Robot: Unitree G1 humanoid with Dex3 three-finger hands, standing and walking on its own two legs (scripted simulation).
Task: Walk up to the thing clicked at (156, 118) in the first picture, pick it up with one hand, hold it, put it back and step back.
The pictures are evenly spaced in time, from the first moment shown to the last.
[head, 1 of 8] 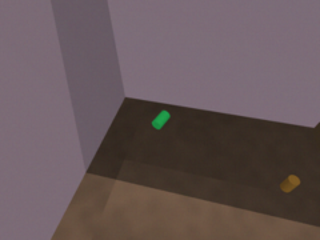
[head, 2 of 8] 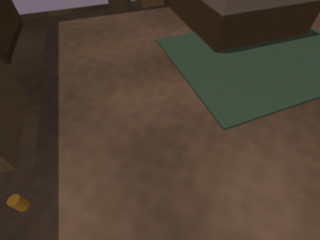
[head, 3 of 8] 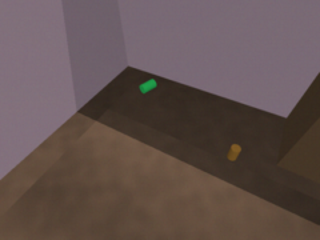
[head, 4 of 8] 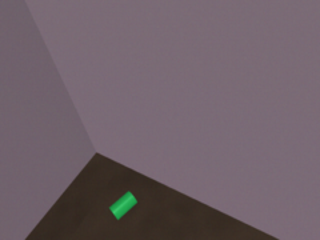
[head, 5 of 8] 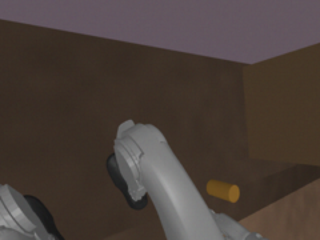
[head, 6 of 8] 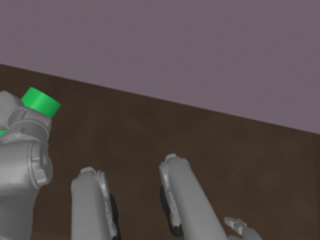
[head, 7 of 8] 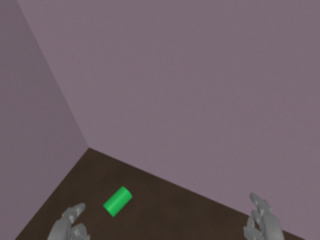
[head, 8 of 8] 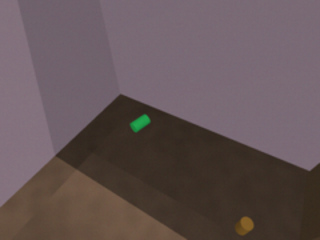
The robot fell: no
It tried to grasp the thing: yes
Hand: left
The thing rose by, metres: 0.65
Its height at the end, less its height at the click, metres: +0.00
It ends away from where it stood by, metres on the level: 0.01
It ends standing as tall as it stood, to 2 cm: yes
